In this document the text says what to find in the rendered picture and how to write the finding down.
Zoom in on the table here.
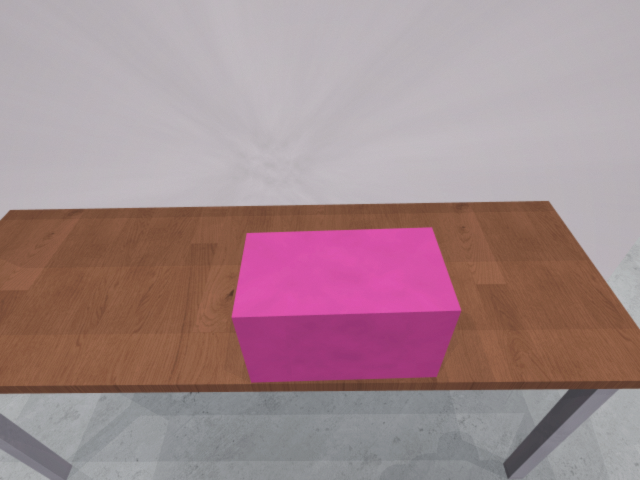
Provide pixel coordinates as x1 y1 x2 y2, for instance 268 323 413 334
0 201 640 480

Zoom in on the carton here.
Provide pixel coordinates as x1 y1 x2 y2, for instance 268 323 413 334
232 227 461 383

